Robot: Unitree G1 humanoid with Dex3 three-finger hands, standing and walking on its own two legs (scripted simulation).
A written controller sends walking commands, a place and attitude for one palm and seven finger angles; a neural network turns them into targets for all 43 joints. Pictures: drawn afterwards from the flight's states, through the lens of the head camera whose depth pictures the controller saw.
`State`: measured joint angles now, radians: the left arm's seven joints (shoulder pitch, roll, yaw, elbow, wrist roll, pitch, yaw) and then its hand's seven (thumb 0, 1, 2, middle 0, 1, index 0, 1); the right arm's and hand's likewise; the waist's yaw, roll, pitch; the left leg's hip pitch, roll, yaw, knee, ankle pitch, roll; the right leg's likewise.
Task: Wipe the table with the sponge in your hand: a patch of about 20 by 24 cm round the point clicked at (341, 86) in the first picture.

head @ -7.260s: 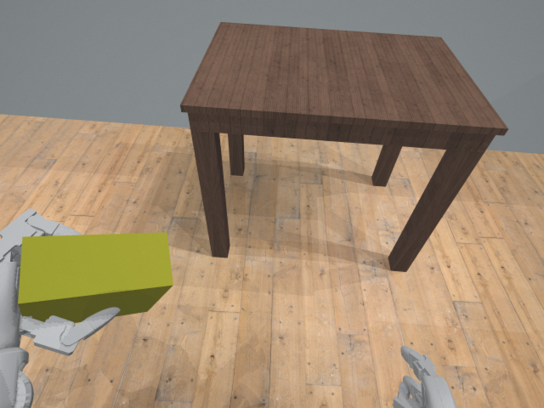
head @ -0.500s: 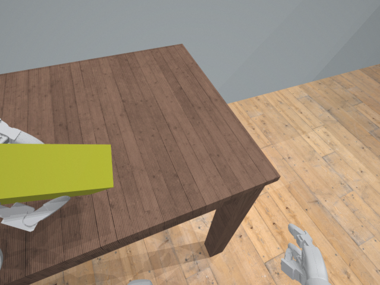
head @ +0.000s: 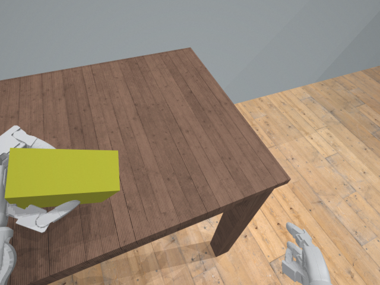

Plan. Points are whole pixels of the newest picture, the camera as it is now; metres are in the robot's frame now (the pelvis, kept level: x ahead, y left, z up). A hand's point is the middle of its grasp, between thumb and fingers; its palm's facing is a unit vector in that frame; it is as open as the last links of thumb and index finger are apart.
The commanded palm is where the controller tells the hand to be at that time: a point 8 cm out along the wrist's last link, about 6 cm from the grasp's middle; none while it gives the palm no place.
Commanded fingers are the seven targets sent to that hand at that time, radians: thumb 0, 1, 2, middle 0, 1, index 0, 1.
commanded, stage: come to a stop and stand still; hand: left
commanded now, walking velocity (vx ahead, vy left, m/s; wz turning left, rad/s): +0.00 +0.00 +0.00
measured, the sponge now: (81, 180) +0.25 +0.20 +0.14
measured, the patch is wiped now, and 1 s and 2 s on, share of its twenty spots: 0.00 0.00 0.00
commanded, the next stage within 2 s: look again from close up in 0.36 s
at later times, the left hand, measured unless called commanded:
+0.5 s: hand (34, 175) +0.24 +0.26 +0.16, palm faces +0.38 -0.84 -0.39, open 10.4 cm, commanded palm +0.17 +0.29 +0.18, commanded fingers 0.00 0.10 1.30 -1.20 -1.60 -1.20 -1.60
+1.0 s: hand (42, 172) +0.24 +0.25 +0.16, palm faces +0.36 -0.83 -0.42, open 10.4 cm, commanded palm +0.18 +0.28 +0.18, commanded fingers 0.00 0.10 1.30 -1.20 -1.60 -1.20 -1.60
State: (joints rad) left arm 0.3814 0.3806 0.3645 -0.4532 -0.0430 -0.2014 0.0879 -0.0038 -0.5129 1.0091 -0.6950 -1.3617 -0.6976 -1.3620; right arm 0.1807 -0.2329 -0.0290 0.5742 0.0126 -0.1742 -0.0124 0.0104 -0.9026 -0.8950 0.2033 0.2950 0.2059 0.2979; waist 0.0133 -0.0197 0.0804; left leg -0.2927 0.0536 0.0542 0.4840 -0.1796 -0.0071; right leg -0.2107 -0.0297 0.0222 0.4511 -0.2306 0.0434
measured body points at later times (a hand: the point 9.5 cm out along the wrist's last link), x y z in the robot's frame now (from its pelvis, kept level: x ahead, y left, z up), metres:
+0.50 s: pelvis +0.02 +0.01 +0.00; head +0.06 +0.04 +0.45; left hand +0.21 +0.31 +0.18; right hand +0.23 -0.19 -0.06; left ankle +0.05 +0.12 -0.74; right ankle +0.01 -0.15 -0.74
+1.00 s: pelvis +0.02 +0.00 +0.00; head +0.07 +0.02 +0.45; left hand +0.22 +0.30 +0.18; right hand +0.21 -0.22 -0.07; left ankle +0.05 +0.12 -0.74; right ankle +0.01 -0.15 -0.74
